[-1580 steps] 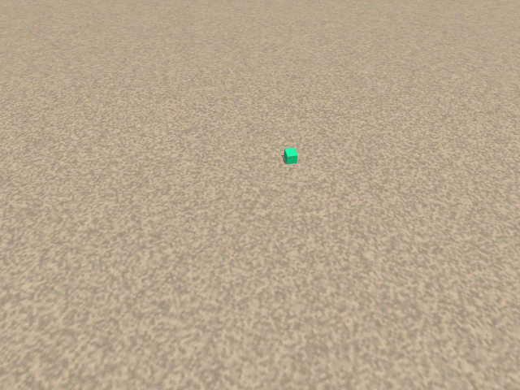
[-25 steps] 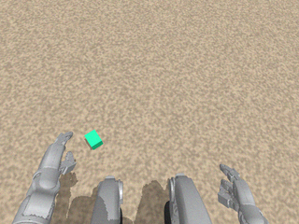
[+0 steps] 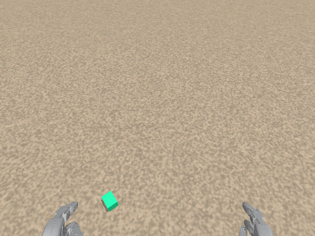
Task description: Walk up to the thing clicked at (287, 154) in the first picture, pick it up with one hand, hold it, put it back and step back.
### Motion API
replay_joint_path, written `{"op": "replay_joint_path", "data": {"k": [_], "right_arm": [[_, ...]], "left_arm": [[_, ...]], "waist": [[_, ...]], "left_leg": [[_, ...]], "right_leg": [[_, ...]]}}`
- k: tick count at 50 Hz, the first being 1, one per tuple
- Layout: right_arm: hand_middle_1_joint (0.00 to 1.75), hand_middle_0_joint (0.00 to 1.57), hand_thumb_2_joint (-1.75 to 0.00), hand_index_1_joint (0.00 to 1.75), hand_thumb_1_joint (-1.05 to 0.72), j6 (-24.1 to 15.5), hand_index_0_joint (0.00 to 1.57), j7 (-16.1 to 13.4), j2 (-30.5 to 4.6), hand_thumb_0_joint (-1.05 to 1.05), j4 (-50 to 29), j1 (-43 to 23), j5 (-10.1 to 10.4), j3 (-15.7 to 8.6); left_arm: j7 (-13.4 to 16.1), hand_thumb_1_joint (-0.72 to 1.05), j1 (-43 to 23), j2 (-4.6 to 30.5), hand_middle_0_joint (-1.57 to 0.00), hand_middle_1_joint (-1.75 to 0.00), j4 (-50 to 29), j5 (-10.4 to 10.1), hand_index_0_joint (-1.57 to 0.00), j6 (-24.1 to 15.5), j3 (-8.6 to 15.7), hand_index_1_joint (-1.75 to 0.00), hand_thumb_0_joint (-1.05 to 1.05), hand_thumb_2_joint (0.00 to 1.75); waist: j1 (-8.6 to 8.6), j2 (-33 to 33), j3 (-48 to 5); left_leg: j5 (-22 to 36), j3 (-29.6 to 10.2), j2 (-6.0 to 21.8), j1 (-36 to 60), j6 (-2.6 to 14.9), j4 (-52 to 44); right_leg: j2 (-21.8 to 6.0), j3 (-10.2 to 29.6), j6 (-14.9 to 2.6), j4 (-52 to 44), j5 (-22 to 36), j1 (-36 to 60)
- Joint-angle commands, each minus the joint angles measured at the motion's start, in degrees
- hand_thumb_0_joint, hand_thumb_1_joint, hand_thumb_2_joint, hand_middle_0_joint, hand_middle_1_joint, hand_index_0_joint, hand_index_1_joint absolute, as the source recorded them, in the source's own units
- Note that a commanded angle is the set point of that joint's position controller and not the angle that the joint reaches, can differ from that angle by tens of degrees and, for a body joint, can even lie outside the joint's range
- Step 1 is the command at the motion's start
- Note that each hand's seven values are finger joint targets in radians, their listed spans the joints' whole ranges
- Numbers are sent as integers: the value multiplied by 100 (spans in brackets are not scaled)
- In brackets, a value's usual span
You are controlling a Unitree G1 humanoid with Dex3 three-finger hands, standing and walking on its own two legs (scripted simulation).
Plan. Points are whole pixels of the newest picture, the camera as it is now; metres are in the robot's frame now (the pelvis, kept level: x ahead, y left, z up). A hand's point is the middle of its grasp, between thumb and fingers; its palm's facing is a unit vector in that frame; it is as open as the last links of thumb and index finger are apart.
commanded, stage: home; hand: left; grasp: from above
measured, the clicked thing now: (110, 201) +0.47 +0.24 -0.68
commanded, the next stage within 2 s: none
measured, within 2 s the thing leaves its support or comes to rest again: neither
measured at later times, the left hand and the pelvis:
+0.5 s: hand out of the picture +0.16 +0.18 -0.04, palm faces +0.06 -0.98 -0.20, open 7.4 cm; pelvis +0.00 +0.00 +0.01, yaw +1 degrees
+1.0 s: hand out of the picture +0.17 +0.18 -0.04, palm faces +0.05 -0.98 -0.20, open 7.4 cm; pelvis +0.01 +0.00 +0.01, yaw +0 degrees
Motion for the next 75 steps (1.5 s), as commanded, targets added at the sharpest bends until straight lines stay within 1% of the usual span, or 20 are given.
{"op": "replay_joint_path", "data": {"k": [1,7,11,12,17,26,28,33,38,46,47,48,50,53,60,61,66,67,73,75], "right_arm": [[30,20,-90,30,-90,-411,20,-69,-649,0,-923,-413,-33,-280],[30,20,-90,30,-90,-557,20,-55,-711,0,-876,-428,-84,-341],[30,20,-90,30,-90,-597,20,-48,-704,0,-870,-517,-105,-339],[30,20,-90,30,-90,-609,20,-44,-719,0,-868,-522,-110,-350],[30,20,-90,30,-90,-647,20,-41,-730,0,-808,-563,-122,-353],[30,20,-90,30,-90,-645,20,-48,-723,0,-754,-563,-125,-338],[30,20,-90,30,-90,-640,20,-45,-707,0,-750,-580,-122,-334],[30,20,-90,30,-90,-637,20,-38,-728,0,-739,-531,-114,-348],[30,20,-90,30,-90,-637,20,-32,-725,0,-747,-536,-115,-346],[30,20,-90,30,-90,-635,20,-26,-715,0,-740,-538,-115,-356],[30,20,-90,30,-90,-632,20,-30,-773,0,-676,-501,-121,-387],[30,20,-90,30,-90,-637,20,-24,-707,0,-754,-554,-113,-346],[30,20,-90,30,-90,-637,20,-38,-719,0,-739,-534,-114,-359],[30,20,-90,30,-90,-647,20,-40,-716,0,-737,-504,-122,-369],[30,20,-90,30,-90,-626,20,-36,-732,0,-699,-501,-123,-387],[30,20,-90,30,-90,-624,20,-37,-717,0,-745,-561,-120,-369],[30,20,-90,30,-90,-612,20,-39,-752,0,-708,-510,-113,-391],[30,20,-90,30,-90,-613,20,-35,-729,0,-749,-555,-114,-369],[30,20,-90,30,-90,-611,20,-35,-719,0,-722,-515,-121,-385],[30,20,-90,30,-90,-612,20,-32,-718,0,-774,-559,-117,-380]], "left_arm": [[-49,90,165,500,-20,-30,-1178,71,-20,-147,270,-30,0,90],[-191,90,43,506,-20,-30,-1136,114,-20,-182,222,-30,0,90],[-199,90,15,566,-20,-30,-1174,154,-20,-244,267,-30,0,90],[-198,90,-37,575,-20,-30,-1189,167,-20,-261,279,-30,0,90],[-175,90,46,611,-20,-30,-1216,193,-20,-295,286,-30,0,90],[-150,90,74,590,-20,-30,-1166,169,-20,-263,256,-30,0,90],[-147,90,135,563,-20,-30,-1126,160,-20,-257,271,-30,0,90],[-159,90,124,593,-20,-30,-1225,145,-20,-251,262,-30,0,90],[-160,90,140,546,-20,-30,-1124,145,-20,-250,249,-30,0,90],[-179,90,23,589,-20,-30,-1268,146,-20,-272,248,-30,0,90],[-175,90,209,581,-20,-30,-924,150,-20,-254,302,-30,0,90],[-180,90,-3,553,-20,-30,-1258,143,-20,-292,195,-30,0,90],[-177,90,111,593,-20,-30,-1136,136,-20,-282,303,-30,0,90],[-192,90,66,588,-20,-30,-1220,149,-20,-284,254,-30,0,90],[-181,90,164,624,-20,-30,-1107,159,-20,-273,295,-30,0,90],[-178,90,66,573,-20,-30,-1195,163,-20,-288,225,-30,0,90],[-180,90,180,660,-20,-30,-1100,152,-20,-265,318,-30,0,90],[-182,90,67,565,-20,-30,-1234,160,-20,-283,191,-30,0,90],[-180,90,203,592,-20,-30,-1047,142,-20,-260,313,-30,0,90],[-175,90,55,597,-20,-30,-1275,147,-20,-288,258,-30,0,90]], "waist": [[94,39,-351],[25,-105,-213],[129,-113,-141],[93,-86,-226],[135,-11,-352],[135,5,-382],[198,30,-255],[211,149,-361],[197,-60,-305],[187,148,-336],[143,10,-283],[181,38,-262],[159,-57,-318],[129,25,-398],[157,64,-416],[161,7,-319],[168,71,-382],[179,49,-342],[160,-28,-322],[183,-47,-354]], "left_leg": [[1212,134,-269,837,195,-1165],[1255,169,-297,940,208,-1194],[1119,227,-333,893,210,-1177],[1055,221,-335,945,210,-1194],[1285,170,-308,1042,181,-1206],[1435,141,-292,1086,176,-1207],[1306,125,-280,1007,165,-1262],[1550,77,-242,1133,126,-1282],[1390,86,-242,1052,153,-1269],[1428,65,-233,1091,128,-1278],[1350,53,-217,1070,133,-1291],[1325,94,-241,1029,145,-1273],[1327,123,-254,1022,165,-1223],[1524,154,-260,1110,160,-1158],[1552,103,-244,1109,143,-1195],[1507,132,-244,1049,147,-1192],[1633,109,-246,1097,141,-1186],[1642,110,-232,1104,138,-1197],[1374,150,-253,1036,164,-1165],[1437,152,-255,1032,164,-1155]], "right_leg": [[249,-137,-153,-1068,1039,653],[221,-141,-119,-1116,1087,685],[182,-104,-86,-1184,993,736],[178,-87,-92,-1191,940,747],[202,-108,-103,-1115,1132,873],[220,-122,-106,-1104,1261,922],[228,-146,-112,-1106,1128,879],[248,-157,-139,-1024,1267,894],[247,-154,-120,-1070,1165,907],[239,-134,-124,-1044,1188,857],[255,-145,-128,-1031,1098,828],[241,-138,-113,-1078,1106,834],[228,-118,-109,-1102,1125,891],[217,-92,-103,-1080,1315,907],[229,-106,-119,-1025,1305,891],[222,-113,-113,-1056,1268,875],[216,-96,-124,-1012,1364,929],[225,-112,-126,-1015,1361,906],[214,-86,-103,-1098,1179,882],[203,-89,-100,-1092,1250,924]]}}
